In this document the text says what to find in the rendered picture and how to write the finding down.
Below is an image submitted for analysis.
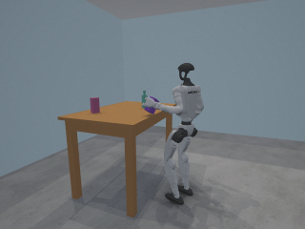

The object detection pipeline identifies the robot right shin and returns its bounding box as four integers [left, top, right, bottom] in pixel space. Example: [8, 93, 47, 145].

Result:
[177, 157, 190, 190]

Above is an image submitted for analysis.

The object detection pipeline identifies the robot left hand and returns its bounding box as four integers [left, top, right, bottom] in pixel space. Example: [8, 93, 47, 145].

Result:
[142, 97, 155, 108]

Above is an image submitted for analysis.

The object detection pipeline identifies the right robot upper arm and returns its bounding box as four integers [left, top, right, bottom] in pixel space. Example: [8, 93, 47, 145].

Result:
[195, 85, 204, 112]

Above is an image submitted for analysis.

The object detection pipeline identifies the robot shin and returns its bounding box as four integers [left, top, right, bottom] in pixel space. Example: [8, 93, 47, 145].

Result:
[164, 161, 180, 198]
[177, 157, 190, 190]

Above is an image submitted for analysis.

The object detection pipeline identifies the table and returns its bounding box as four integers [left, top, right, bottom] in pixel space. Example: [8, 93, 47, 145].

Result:
[57, 101, 176, 218]

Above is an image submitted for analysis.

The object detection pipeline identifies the robot left forearm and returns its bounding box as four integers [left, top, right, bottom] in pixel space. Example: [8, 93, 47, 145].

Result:
[153, 102, 181, 115]

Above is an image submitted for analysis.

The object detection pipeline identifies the robot left shin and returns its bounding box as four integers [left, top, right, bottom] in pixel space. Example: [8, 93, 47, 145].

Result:
[164, 161, 180, 198]

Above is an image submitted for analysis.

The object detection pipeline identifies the left robot upper arm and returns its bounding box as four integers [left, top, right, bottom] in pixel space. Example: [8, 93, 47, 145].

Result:
[172, 85, 184, 115]

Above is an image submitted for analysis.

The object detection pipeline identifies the sponge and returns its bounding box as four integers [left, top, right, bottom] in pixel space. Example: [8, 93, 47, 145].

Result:
[144, 96, 159, 114]

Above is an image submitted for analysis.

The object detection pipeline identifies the robot right forearm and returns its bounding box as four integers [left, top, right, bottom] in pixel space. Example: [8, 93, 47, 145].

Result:
[190, 110, 203, 122]

